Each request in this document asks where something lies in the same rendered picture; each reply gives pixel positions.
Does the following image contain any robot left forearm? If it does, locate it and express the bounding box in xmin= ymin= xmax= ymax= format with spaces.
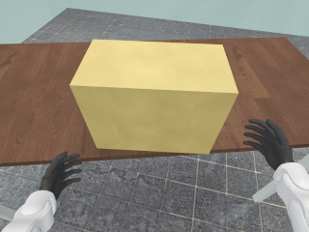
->
xmin=1 ymin=190 xmax=57 ymax=232

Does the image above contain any robot right hand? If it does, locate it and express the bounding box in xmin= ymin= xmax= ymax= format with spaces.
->
xmin=242 ymin=119 xmax=294 ymax=170

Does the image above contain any robot right forearm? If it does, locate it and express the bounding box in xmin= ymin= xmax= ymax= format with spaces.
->
xmin=272 ymin=162 xmax=309 ymax=232

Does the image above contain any table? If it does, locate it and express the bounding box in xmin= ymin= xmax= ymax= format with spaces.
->
xmin=0 ymin=37 xmax=309 ymax=222

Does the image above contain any robot left hand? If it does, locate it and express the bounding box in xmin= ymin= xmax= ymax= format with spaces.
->
xmin=39 ymin=152 xmax=82 ymax=200

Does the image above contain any carton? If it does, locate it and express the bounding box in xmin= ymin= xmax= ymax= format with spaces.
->
xmin=70 ymin=39 xmax=239 ymax=155

